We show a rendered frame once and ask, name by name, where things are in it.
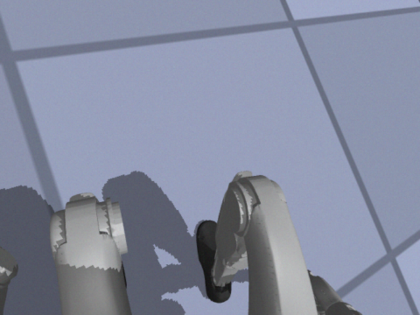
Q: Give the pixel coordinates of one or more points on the left robot arm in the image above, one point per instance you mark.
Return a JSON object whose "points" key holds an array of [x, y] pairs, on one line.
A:
{"points": [[8, 270]]}

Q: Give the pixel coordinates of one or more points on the right robot arm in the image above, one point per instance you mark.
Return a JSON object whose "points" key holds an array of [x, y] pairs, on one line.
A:
{"points": [[341, 308]]}

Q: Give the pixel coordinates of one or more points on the right robot hand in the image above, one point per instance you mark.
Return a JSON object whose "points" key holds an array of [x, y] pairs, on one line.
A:
{"points": [[324, 294]]}

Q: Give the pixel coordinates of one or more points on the right robot foot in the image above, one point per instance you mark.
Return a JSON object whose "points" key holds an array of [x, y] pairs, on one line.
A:
{"points": [[206, 245]]}

